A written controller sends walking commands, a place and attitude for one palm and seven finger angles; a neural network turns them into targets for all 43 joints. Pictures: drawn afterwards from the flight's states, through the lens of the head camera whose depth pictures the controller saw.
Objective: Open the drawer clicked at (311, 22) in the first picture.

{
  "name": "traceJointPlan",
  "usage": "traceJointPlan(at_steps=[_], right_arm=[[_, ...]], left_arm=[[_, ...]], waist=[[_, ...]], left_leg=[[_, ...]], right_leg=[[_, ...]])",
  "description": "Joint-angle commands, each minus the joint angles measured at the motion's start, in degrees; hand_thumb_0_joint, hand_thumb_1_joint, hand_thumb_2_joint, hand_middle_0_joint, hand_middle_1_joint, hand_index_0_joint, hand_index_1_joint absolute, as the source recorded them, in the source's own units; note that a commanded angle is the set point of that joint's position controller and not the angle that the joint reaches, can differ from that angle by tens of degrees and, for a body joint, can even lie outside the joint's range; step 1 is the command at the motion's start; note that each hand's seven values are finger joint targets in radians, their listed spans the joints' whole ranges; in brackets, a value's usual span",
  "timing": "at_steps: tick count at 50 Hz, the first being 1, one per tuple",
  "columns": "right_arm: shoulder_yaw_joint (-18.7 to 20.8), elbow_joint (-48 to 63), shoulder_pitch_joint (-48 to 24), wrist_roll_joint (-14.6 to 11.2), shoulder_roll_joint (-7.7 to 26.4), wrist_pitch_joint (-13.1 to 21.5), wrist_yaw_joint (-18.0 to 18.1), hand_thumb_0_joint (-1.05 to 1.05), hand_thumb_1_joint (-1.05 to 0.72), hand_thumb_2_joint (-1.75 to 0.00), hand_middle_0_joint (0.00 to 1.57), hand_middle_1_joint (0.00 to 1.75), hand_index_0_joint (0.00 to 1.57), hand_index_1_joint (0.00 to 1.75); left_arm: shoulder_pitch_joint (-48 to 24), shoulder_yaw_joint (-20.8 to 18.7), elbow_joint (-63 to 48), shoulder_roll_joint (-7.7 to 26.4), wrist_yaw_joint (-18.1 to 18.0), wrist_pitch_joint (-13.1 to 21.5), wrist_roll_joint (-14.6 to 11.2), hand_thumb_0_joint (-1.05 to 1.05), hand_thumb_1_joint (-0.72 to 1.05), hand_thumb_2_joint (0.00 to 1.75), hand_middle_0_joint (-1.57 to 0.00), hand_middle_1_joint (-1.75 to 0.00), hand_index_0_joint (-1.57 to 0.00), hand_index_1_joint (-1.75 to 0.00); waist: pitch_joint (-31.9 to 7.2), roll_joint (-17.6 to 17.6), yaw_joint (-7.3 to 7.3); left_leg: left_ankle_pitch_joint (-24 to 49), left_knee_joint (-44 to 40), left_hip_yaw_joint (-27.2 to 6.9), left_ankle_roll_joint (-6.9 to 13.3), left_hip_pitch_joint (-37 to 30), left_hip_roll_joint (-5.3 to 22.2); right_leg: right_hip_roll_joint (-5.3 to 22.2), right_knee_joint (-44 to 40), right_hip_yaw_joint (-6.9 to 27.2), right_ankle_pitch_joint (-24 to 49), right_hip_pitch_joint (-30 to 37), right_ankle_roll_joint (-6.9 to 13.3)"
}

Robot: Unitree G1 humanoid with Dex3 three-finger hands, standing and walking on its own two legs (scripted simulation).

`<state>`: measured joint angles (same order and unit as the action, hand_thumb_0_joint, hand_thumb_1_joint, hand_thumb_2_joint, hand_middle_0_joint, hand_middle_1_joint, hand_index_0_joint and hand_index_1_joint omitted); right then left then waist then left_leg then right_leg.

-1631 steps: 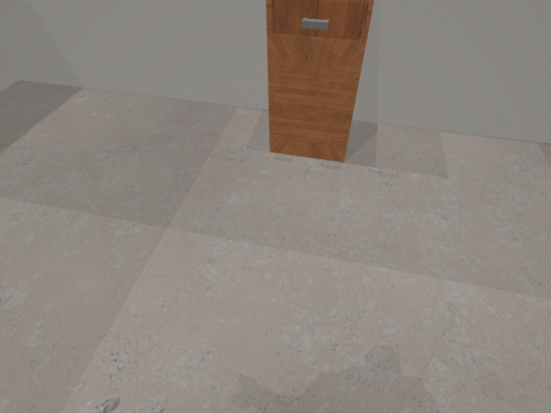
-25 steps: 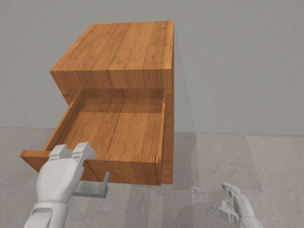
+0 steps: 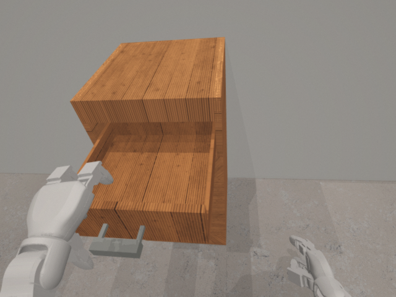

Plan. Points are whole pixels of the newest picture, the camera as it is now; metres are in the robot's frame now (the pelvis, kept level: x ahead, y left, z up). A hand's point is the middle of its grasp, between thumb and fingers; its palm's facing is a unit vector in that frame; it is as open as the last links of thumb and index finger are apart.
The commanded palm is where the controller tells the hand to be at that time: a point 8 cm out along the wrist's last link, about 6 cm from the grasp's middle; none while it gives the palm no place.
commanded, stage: lift the hand off the handle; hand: left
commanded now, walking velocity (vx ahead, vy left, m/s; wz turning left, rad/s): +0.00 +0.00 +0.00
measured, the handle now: (119, 238) +0.24 +0.24 -0.03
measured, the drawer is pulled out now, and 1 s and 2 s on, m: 0.30 0.30 0.30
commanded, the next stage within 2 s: draw the hand back to the body in 0.04 s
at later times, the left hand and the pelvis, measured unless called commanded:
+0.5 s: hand (74, 223) +0.19 +0.25 +0.12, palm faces +0.08 -0.13 -0.99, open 13.8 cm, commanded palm +0.16 +0.25 +0.18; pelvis -0.01 +0.01 +0.00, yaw +1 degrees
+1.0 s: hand (80, 210) +0.19 +0.22 +0.16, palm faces +0.34 -0.87 -0.36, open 13.1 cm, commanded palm +0.15 +0.27 +0.18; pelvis +0.02 +0.01 +0.00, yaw +2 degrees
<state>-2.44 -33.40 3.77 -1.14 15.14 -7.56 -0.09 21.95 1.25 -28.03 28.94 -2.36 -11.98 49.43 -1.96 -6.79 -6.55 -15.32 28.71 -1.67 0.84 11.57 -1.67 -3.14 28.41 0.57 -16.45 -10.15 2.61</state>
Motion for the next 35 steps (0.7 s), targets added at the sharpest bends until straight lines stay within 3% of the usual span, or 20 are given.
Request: traceJointPlan(at_steps=[1, 2, 4, 5, 6, 7, 9, 13, 14, 16, 18, 19, 20, 23, 27, 29, 32, 34, 35], right_arm=[[1.27, 9.38, -11.18, -0.56, 3.88, 3.00, 0.73, 0.00, -0.90, -0.90, 0.20, 0.30, 0.20, 0.30], [1.17, 10.11, -11.11, -0.27, 3.95, 3.11, 0.79, 0.00, -0.90, -0.90, 0.20, 0.30, 0.20, 0.30], [0.98, 10.72, -12.76, -0.47, 3.88, 3.73, 1.01, 0.00, -0.90, -0.90, 0.20, 0.30, 0.20, 0.30], [0.70, 10.91, -10.70, -0.18, 3.52, 4.16, 1.08, 0.00, -0.90, -0.90, 0.20, 0.30, 0.20, 0.30], [1.29, 9.88, -11.04, 0.08, 3.94, 4.00, 1.53, 0.00, -0.90, -0.90, 0.20, 0.30, 0.20, 0.30], [1.07, 10.62, -10.57, 0.29, 3.87, 4.31, 1.59, 0.00, -0.90, -0.90, 0.20, 0.30, 0.20, 0.30], [1.08, 10.68, -11.50, 0.12, 3.92, 5.01, 1.60, 0.00, -0.90, -0.90, 0.20, 0.30, 0.20, 0.30], [1.61, 9.67, -9.66, 0.47, 3.79, 5.06, 1.69, 0.00, -0.90, -0.90, 0.20, 0.30, 0.20, 0.30], [1.51, 9.59, -11.17, 0.01, 3.91, 5.15, 1.49, 0.00, -0.90, -0.90, 0.20, 0.30, 0.20, 0.30], [1.76, 9.07, -10.42, 0.03, 3.68, 4.88, 1.28, 0.00, -0.90, -0.90, 0.20, 0.30, 0.20, 0.30], [1.95, 9.60, -10.20, -0.02, 3.95, 5.20, 1.17, 0.00, -0.90, -0.90, 0.20, 0.30, 0.20, 0.30], [1.83, 10.04, -11.64, -0.58, 4.10, 5.58, 1.14, 0.00, -0.90, -0.90, 0.20, 0.30, 0.20, 0.30], [1.58, 10.01, -10.00, -0.21, 3.79, 5.65, 1.13, 0.00, -0.90, -0.90, 0.20, 0.30, 0.20, 0.30], [1.98, 10.37, -9.89, -0.02, 4.28, 5.58, 1.57, 0.00, -0.90, -0.90, 0.20, 0.30, 0.20, 0.30], [1.66, 10.63, -9.10, 0.39, 4.68, 5.47, 1.80, 0.00, -0.90, -0.90, 0.20, 0.30, 0.20, 0.30], [1.48, 11.12, -10.70, -0.04, 4.99, 5.32, 1.61, 0.00, -0.90, -0.90, 0.20, 0.30, 0.20, 0.30], [1.94, 11.01, -8.71, 0.10, 4.35, 4.70, 1.03, 0.00, -0.90, -0.90, 0.20, 0.30, 0.20, 0.30], [1.81, 11.38, -10.52, -0.56, 4.60, 4.80, 0.63, 0.00, -0.90, -0.90, 0.20, 0.30, 0.20, 0.30], [1.69, 11.19, -8.73, -0.22, 4.18, 4.58, 0.37, 0.00, -0.90, -0.90, 0.20, 0.30, 0.20, 0.30]], left_arm=[[-7.65, -7.33, -6.07, 8.92, 0.28, 0.59, -0.23, 0.00, -0.50, 0.30, -0.30, -1.20, -0.30, -1.20], [-8.63, -6.35, -7.46, 8.21, 0.59, 1.10, -0.10, 0.00, -0.50, 0.30, -0.30, -1.20, -0.30, -1.20], [-9.57, -6.81, -8.65, 8.71, 0.57, 1.87, -0.20, 0.00, -0.50, 0.30, -0.30, -1.20, -0.30, -1.20], [-9.89, -7.57, -9.13, 9.66, 0.31, 2.81, 0.36, 0.00, -0.50, 0.30, -0.30, -1.20, -0.30, -1.20], [-10.77, -8.46, -8.55, 10.71, -0.04, 3.62, 0.60, 0.00, -0.50, 0.30, -0.30, -1.20, -0.30, -1.20], [-10.28, -7.99, -9.94, 10.08, -0.48, 4.53, 0.94, 0.00, -0.50, 0.30, -0.30, -1.20, -0.30, -1.20], [-9.42, -9.87, -10.90, 11.10, -1.62, 5.48, 0.65, 0.00, -0.50, 0.30, -0.30, -1.20, -0.30, -1.20], [-6.38, -13.30, -7.58, 12.60, -3.10, 6.75, 0.41, 0.00, -0.50, 0.30, -0.30, -1.20, -0.30, -1.20], [-5.26, -15.04, -6.52, 13.32, -3.27, 6.01, -0.34, 0.00, -0.50, 0.30, -0.30, -1.20, -0.30, -1.20], [-7.92, -12.43, -5.98, 11.20, -2.86, 5.91, -0.67, 0.00, -0.50, 0.30, -0.30, -1.20, -0.30, -1.20], [-7.62, -10.96, -6.80, 10.13, -2.40, 5.69, -1.46, 0.00, -0.50, 0.30, -0.30, -1.20, -0.30, -1.20], [-6.46, -11.91, -7.42, 10.55, -2.12, 5.28, -2.11, 0.00, -0.50, 0.30, -0.30, -1.20, -0.30, -1.20], [-7.24, -9.48, -7.94, 9.08, -1.57, 5.39, -1.75, 0.00, -0.50, 0.30, -0.30, -1.20, -0.30, -1.20], [-7.09, -8.01, -9.64, 8.93, -1.02, 5.69, -1.07, 0.00, -0.50, 0.30, -0.30, -1.20, -0.30, -1.20], [-3.91, -11.60, -11.27, 12.17, -2.01, 6.50, 0.24, 0.00, -0.50, 0.30, -0.30, -1.20, -0.30, -1.20], [-1.79, -15.15, -12.48, 14.25, -3.22, 6.33, -0.06, 0.00, -0.50, 0.30, -0.30, -1.20, -0.30, -1.20], [0.14, -14.31, -12.41, 11.66, -4.09, 6.55, -0.52, 0.00, -0.50, 0.30, -0.30, -1.20, -0.30, -1.20], [2.09, -15.23, -12.38, 11.60, -4.31, 5.68, -1.67, 0.00, -0.50, 0.30, -0.30, -1.20, -0.30, -1.20], [1.66, -13.65, -12.55, 10.44, -4.05, 5.54, -1.59, 0.00, -0.50, 0.30, -0.30, -1.20, -0.30, -1.20]], waist=[[-2.41, 6.26, 0.78], [-3.95, 7.01, 0.54], [-4.57, 4.38, 0.41], [-6.71, 4.83, -0.09], [-6.09, 4.00, 0.21], [-7.32, 4.44, -0.23], [-7.21, 1.78, -0.40], [-5.87, 5.69, -0.94], [-5.12, 3.88, -0.99], [-3.75, 3.48, -0.23], [-4.99, 3.80, -0.10], [-5.36, 2.41, -0.08], [-6.42, 3.68, 0.22], [-6.36, 3.98, 0.44], [-8.13, 5.61, -0.54], [-8.21, 3.58, -1.01], [-7.33, 4.26, -1.12], [-6.28, 1.39, -0.75], [-6.60, 2.78, -0.65]], left_leg=[[10.57, -3.97, 1.56, 0.95, -1.56, 0.86], [10.49, -3.92, 1.71, 1.04, -1.64, 0.56], [9.66, -3.94, 1.29, 0.95, -2.19, 0.80], [9.80, -3.61, 1.73, 1.09, -2.30, 0.56], [9.96, -3.71, 1.68, 1.01, -2.81, 0.49], [10.83, -3.24, 1.69, 1.08, -3.28, 0.27], [10.25, -3.17, 1.19, 0.74, -3.40, 0.53], [10.79, -2.61, 1.46, 0.71, -2.15, -0.04], [10.28, -2.83, 1.05, 0.49, -2.04, 0.15], [10.14, -3.32, 1.26, 0.44, -1.52, 0.05], [10.22, -3.37, 1.38, 0.59, -1.95, -0.10], [10.02, -3.53, 0.82, 0.41, -2.20, 0.20], [10.48, -3.29, 1.23, 0.67, -2.34, 0.02], [10.59, -3.63, 1.15, 0.79, -2.82, 0.34], [12.26, -2.93, 1.08, 0.68, -2.60, 0.62], [12.67, -2.75, 0.70, 0.14, -2.16, 1.10], [14.26, -2.54, 0.88, 0.07, -1.82, 0.96], [13.64, -2.47, 0.50, -0.31, -1.76, 1.28], [13.88, -2.63, 0.67, -0.17, -1.50, 1.20]], right_leg=[[1.97, -6.77, 0.89, 9.48, -0.56, -1.93], [2.36, -6.62, 0.49, 9.62, 0.22, -2.27], [2.13, -7.06, 1.15, 8.25, 0.12, -1.85], [2.86, -6.64, 0.53, 7.46, 1.04, -2.05], [2.46, -7.25, 1.17, 7.77, 0.49, -1.77], [2.65, -7.03, 0.87, 8.85, 0.74, -1.89], [2.15, -7.43, 1.62, 8.08, 0.34, -1.36], [2.48, -7.14, 1.59, 9.65, 0.04, -1.59], [1.98, -7.50, 2.64, 9.35, 0.06, -1.14], [2.26, -7.23, 1.48, 8.42, -0.95, -1.26], [2.39, -7.02, 0.72, 8.73, -0.75, -1.70], [1.84, -7.12, 1.39, 7.99, -0.65, -1.29], [2.62, -6.72, 0.18, 8.13, -0.43, -1.71], [2.40, -6.80, -0.18, 8.03, -1.26, -1.79], [2.61, -6.03, -0.22, 10.61, -0.04, -1.64], [2.22, -5.68, 0.67, 11.97, 0.82, -1.07], [2.19, -4.80, -0.79, 12.27, -0.23, -1.14], [1.75, -5.02, 0.15, 11.70, -0.82, -0.77], [2.19, -4.57, -1.30, 11.11, -0.77, -1.03]])
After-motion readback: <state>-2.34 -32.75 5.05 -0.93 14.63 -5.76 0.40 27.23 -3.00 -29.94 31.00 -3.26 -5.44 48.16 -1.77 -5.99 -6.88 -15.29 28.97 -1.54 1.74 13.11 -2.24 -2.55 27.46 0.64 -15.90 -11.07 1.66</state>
